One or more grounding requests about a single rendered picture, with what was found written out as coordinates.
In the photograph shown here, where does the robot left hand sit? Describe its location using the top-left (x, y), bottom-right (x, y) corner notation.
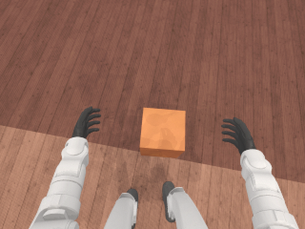
top-left (71, 106), bottom-right (101, 139)

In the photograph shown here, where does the robot right thigh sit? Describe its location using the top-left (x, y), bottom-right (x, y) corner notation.
top-left (167, 192), bottom-right (208, 229)

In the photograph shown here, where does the left robot upper arm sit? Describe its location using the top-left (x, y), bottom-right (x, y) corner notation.
top-left (30, 219), bottom-right (79, 229)

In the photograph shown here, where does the left robot shin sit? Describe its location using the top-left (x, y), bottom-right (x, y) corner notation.
top-left (119, 193), bottom-right (134, 200)

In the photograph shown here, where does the right robot forearm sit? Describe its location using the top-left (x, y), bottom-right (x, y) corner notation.
top-left (240, 149), bottom-right (299, 229)

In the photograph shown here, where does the carton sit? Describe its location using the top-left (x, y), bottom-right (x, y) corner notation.
top-left (139, 108), bottom-right (186, 158)

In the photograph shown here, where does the left robot forearm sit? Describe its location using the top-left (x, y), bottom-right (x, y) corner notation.
top-left (29, 136), bottom-right (89, 229)

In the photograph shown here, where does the robot right hand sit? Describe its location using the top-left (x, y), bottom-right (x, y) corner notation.
top-left (221, 117), bottom-right (256, 155)

